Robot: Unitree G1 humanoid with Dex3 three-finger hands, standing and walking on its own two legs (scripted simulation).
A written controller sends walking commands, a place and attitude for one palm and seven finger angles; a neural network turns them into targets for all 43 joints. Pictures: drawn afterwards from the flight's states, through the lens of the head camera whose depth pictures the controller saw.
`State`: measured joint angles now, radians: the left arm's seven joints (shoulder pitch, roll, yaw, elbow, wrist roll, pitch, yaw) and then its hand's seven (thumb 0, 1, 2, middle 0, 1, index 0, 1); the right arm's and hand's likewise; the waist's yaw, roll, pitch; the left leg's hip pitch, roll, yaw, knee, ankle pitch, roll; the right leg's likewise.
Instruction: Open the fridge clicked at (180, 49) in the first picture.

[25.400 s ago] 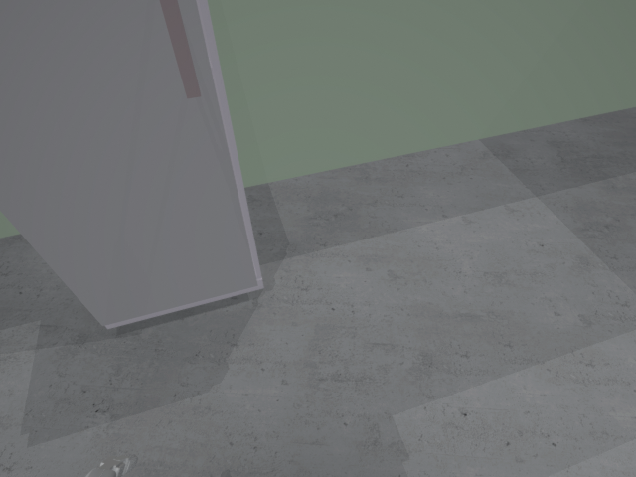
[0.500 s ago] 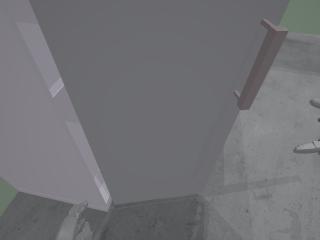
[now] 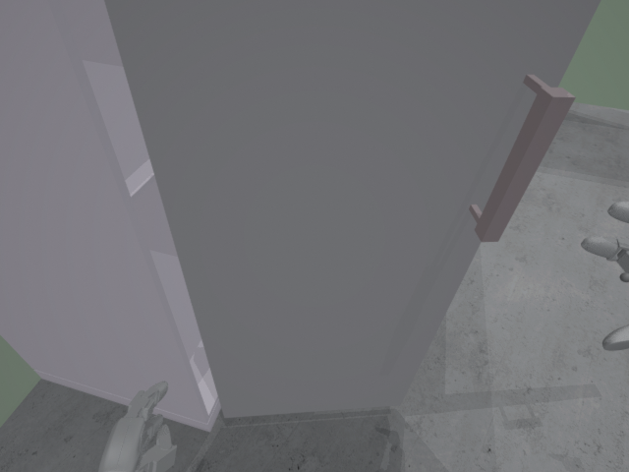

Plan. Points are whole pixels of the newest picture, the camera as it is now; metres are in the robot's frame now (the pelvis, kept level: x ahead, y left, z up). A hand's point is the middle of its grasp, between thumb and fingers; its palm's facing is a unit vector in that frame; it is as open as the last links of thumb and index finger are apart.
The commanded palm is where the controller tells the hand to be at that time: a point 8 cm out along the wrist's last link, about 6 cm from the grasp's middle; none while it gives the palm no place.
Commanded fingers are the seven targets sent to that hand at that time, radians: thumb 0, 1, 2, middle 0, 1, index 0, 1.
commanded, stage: draw the hand back to the body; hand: right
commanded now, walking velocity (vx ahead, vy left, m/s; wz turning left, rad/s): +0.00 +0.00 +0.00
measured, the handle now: (508, 164) +0.47 -0.24 +0.21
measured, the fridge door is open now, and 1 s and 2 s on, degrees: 70 70 70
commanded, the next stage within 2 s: step back with the hand held close in 1.32 s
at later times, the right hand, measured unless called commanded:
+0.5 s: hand out of the picture +0.22 -0.31 +0.17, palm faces +0.52 +0.81 -0.26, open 13.2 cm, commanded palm +0.17 -0.33 +0.19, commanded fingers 0.00 -0.14 -0.53 0.23 0.75 0.23 0.75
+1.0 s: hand (627, 375) +0.19 -0.27 +0.16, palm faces +0.46 +0.81 -0.37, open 8.3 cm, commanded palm +0.14 -0.30 +0.18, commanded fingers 0.00 -0.90 -0.90 0.20 0.30 0.20 0.30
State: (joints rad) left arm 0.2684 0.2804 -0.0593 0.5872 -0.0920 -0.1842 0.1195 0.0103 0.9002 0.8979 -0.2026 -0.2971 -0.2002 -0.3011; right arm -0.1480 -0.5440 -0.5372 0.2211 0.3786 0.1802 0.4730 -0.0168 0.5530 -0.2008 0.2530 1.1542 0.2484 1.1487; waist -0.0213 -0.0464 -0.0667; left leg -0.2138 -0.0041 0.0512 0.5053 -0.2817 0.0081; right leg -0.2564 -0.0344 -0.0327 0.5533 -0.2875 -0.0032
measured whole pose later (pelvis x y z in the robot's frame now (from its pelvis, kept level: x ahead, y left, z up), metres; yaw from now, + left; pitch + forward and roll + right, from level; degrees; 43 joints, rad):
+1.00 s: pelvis +0.01 +0.00 +0.01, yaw +0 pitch -5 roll +1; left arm 0.19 0.23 -0.02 0.65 0.01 -0.12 0.08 0.01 0.90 0.90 -0.20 -0.30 -0.20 -0.30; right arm 0.46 -0.35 -0.34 -0.38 0.08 -0.07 -0.09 0.00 -0.68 -0.80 0.22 0.43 0.21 0.42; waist -0.08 -0.05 0.01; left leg -0.05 0.00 0.05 0.38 -0.24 0.00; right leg -0.09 -0.02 -0.04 0.42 -0.24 0.00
